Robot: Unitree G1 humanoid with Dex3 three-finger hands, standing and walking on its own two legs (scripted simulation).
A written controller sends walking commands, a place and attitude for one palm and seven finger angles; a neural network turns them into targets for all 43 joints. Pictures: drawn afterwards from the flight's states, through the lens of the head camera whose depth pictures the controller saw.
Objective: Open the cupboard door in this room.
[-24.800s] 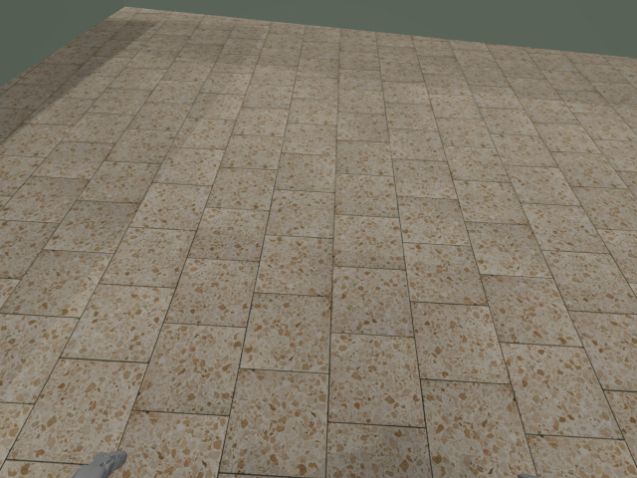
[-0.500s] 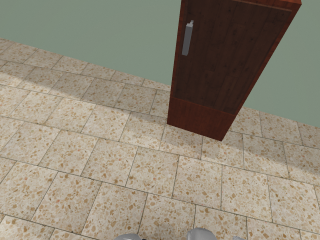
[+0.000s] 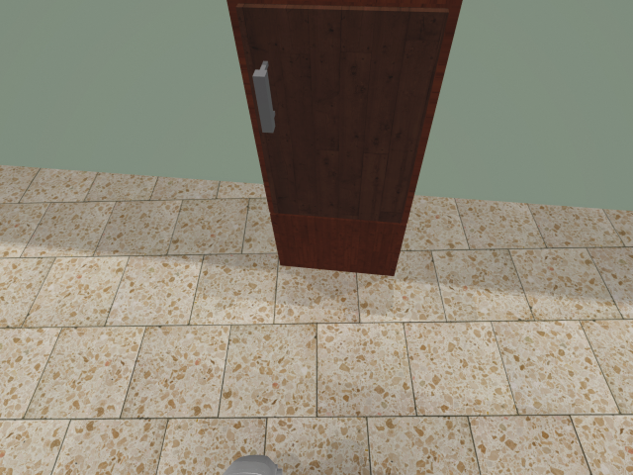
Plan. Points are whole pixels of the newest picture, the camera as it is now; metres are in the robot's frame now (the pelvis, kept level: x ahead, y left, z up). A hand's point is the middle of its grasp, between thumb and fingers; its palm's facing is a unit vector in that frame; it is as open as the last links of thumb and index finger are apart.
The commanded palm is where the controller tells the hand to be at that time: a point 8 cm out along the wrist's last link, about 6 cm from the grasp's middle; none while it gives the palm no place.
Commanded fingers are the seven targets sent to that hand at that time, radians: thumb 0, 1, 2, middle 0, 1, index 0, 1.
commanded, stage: take the last steps up to it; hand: left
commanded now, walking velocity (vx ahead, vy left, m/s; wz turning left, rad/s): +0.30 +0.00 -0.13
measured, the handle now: (266, 97) +0.83 +0.16 -0.01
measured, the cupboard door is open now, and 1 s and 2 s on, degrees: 0 0 0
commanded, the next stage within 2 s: come to a stop and stand still in 0.82 s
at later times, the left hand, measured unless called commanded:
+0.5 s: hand out of the picture +0.13 +0.22 -0.17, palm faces -0.06 -0.98 -0.17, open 7.4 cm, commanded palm none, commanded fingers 0.00 0.90 0.90 -0.20 -0.30 -0.20 -0.30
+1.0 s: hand (238, 388) +0.26 +0.15 -0.17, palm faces -0.02 -0.98 -0.20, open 7.2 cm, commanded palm none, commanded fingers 0.00 0.90 0.90 -0.20 -0.30 -0.20 -0.30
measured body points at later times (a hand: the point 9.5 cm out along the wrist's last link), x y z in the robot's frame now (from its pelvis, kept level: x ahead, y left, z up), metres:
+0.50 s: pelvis +0.08 +0.03 +0.01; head +0.10 +0.05 +0.46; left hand +0.13 +0.27 -0.15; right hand -0.01 -0.17 -0.14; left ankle +0.00 +0.14 -0.74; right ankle +0.11 -0.12 -0.67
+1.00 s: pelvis +0.22 -0.02 +0.00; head +0.24 -0.03 +0.45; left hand +0.26 +0.21 -0.15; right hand +0.27 -0.26 -0.15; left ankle +0.28 +0.11 -0.71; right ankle +0.20 -0.12 -0.74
